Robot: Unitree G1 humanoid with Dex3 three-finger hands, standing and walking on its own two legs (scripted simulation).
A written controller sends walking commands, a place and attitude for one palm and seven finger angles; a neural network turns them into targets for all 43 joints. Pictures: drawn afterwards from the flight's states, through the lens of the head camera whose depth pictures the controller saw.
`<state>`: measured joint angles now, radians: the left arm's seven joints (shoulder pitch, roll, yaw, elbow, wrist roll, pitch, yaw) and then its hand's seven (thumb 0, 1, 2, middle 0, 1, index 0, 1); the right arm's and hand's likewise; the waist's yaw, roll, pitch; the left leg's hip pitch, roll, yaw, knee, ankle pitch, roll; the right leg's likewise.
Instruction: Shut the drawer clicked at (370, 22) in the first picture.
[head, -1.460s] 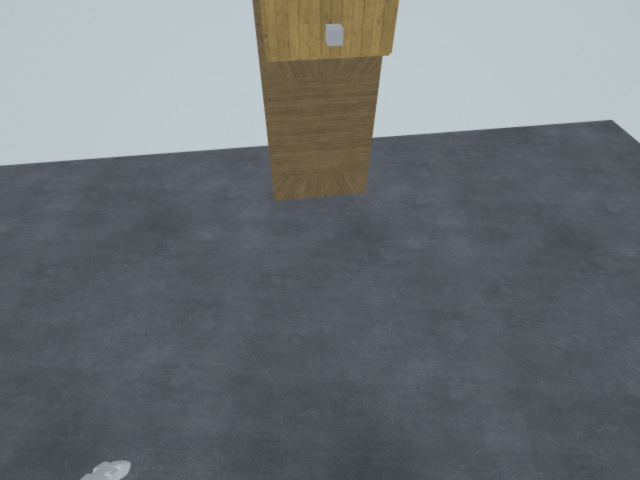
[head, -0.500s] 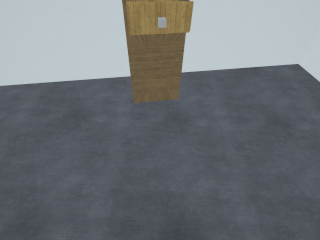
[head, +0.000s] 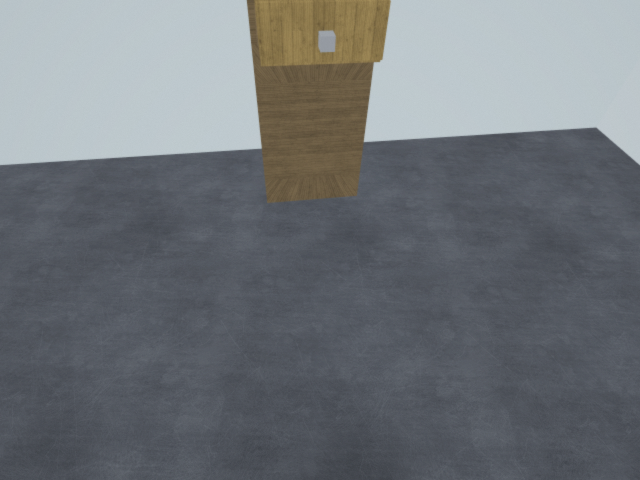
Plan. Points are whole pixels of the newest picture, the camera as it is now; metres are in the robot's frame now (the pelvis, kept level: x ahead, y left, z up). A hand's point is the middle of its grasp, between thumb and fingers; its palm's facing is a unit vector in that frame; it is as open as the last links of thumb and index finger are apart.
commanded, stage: walk to a spot facing it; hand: left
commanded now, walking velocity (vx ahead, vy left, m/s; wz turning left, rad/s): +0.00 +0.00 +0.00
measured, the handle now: (325, 38) +1.25 +0.05 +0.04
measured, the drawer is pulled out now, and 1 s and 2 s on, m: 0.17 0.17 0.17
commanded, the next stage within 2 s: turn to face it in 1.98 s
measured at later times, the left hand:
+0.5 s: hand out of the picture +0.05 +0.17 -0.18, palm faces -0.07 -0.98 -0.19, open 7.4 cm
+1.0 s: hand (232, 318) +0.42 +0.19 -0.17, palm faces -0.40 -0.89 -0.22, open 7.4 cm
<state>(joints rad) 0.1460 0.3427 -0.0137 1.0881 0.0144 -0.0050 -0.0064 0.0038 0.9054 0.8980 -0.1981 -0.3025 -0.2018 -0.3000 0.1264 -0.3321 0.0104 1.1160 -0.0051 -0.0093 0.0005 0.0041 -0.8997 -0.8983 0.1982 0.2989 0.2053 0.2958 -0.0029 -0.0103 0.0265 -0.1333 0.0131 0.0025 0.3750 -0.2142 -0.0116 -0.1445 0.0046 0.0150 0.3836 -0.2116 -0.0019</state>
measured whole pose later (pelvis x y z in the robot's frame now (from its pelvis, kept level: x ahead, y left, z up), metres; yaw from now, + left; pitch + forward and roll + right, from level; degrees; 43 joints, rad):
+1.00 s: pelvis +0.26 +0.02 +0.00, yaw -28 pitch +0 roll +0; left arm 0.22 0.28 0.11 0.94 0.04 0.02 -0.04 0.00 0.92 0.90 -0.19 -0.30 -0.19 -0.30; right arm 0.29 -0.16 -0.05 0.99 -0.02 -0.09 -0.03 -0.01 -0.94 -0.90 0.20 0.30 0.21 0.30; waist 0.01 -0.06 0.01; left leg -0.17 0.08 0.27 0.44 -0.27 0.02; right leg -0.62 -0.07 -0.05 1.20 -0.21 0.01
